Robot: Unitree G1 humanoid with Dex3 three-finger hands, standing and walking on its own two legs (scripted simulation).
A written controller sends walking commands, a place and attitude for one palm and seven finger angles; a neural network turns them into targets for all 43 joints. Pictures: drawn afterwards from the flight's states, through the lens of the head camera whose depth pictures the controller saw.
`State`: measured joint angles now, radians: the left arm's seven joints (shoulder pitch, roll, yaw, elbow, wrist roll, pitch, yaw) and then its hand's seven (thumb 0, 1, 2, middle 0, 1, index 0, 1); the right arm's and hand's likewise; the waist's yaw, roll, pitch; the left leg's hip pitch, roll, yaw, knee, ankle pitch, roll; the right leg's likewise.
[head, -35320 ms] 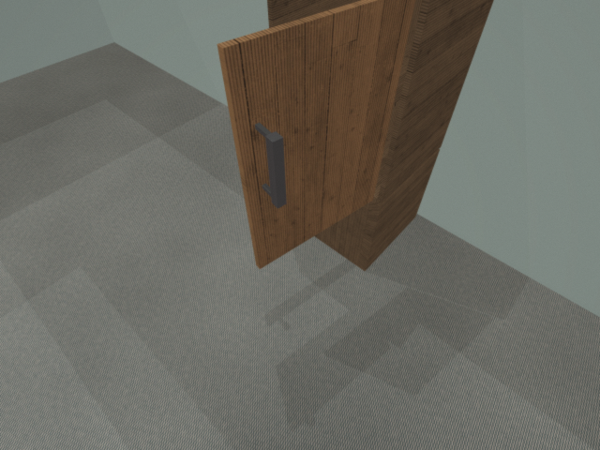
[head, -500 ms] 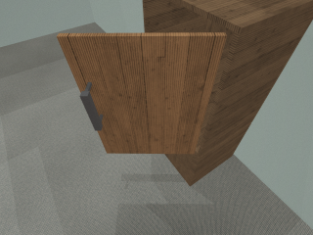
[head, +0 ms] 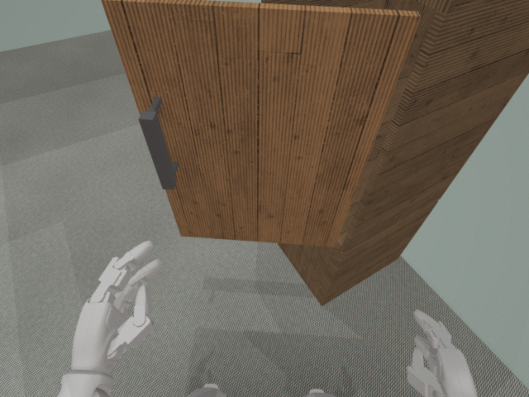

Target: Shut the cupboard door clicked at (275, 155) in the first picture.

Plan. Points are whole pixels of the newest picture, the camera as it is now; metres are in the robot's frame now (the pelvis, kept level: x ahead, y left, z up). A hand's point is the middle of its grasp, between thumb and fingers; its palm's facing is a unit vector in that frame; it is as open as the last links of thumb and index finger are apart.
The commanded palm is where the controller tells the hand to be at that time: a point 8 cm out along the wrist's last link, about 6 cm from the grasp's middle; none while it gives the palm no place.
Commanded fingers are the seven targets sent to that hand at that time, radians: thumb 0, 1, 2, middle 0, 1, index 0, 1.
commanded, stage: raise the hand and make a fist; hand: left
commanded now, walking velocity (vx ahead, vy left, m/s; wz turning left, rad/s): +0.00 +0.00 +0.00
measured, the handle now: (163, 145) +0.52 +0.21 +0.07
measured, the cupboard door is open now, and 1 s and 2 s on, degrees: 55 55 55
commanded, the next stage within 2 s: bring the fist close to the handle in 1.64 s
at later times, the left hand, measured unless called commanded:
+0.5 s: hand (131, 348) +0.19 +0.19 +0.02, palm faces -0.03 -1.00 -0.04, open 4.4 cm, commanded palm +0.16 +0.24 +0.03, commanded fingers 0.00 0.90 0.90 -0.92 -1.08 -0.92 -1.08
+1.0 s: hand (112, 327) +0.20 +0.21 +0.06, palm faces -0.02 -1.00 -0.05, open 3.1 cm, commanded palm +0.18 +0.26 +0.06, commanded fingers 0.00 0.90 0.90 -1.30 -1.50 -1.30 -1.50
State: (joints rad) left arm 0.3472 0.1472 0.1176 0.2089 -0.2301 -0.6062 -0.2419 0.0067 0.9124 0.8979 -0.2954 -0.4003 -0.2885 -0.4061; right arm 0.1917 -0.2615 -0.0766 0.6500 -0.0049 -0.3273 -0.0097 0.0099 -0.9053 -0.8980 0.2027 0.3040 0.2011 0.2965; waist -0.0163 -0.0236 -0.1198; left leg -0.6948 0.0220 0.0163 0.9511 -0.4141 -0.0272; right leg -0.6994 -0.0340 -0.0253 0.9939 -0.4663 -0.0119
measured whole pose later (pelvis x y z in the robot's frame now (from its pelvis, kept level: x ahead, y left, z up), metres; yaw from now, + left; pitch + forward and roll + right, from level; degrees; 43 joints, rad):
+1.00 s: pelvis +0.00 +0.02 -0.01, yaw +1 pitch +10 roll -3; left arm 0.44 0.26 0.13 -0.15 -0.26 -0.29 -0.24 0.02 0.90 0.90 -1.20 -1.38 -1.19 -1.39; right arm 0.25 -0.22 0.04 0.45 0.02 -0.18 -0.06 0.01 -0.90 -0.90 0.20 0.30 0.20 0.30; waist 0.01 0.03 -0.12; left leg -0.79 0.03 -0.04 1.09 -0.49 0.00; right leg -0.73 -0.02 -0.08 1.03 -0.49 0.01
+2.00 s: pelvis -0.01 +0.01 -0.01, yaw +1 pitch +9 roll -2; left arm 0.11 0.26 0.15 0.09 -0.29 -0.25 -0.30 0.02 0.90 0.90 -1.30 -1.50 -1.30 -1.50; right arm 0.25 -0.25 0.05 0.54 0.04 -0.20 -0.08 0.01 -0.90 -0.90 0.21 0.30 0.20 0.30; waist 0.01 0.05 -0.08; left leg -0.74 0.03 -0.04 1.03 -0.45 -0.01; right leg -0.69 -0.02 -0.07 0.99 -0.46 0.00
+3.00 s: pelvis -0.01 +0.01 -0.01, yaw -1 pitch +15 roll -1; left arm -0.61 0.32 0.29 0.89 -0.19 -0.34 -0.25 0.02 0.90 0.90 -1.30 -1.50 -1.29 -1.50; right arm 0.35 -0.27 0.01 0.63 0.03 -0.03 -0.03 0.01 -0.90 -0.90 0.20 0.30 0.20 0.30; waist -0.07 0.03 -0.10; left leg -0.83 0.04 0.01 1.00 -0.43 -0.01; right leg -0.81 -0.01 -0.02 0.99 -0.43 0.00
